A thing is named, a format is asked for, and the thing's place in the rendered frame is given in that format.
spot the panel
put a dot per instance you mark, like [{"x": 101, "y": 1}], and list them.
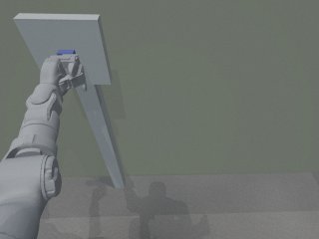
[{"x": 45, "y": 34}]

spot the button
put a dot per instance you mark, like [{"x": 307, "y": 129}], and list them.
[{"x": 61, "y": 52}]

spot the left robot forearm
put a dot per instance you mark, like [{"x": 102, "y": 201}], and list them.
[{"x": 40, "y": 127}]

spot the robot left upper arm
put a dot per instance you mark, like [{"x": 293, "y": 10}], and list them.
[{"x": 26, "y": 185}]

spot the robot left hand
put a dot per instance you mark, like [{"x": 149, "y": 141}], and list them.
[{"x": 53, "y": 72}]

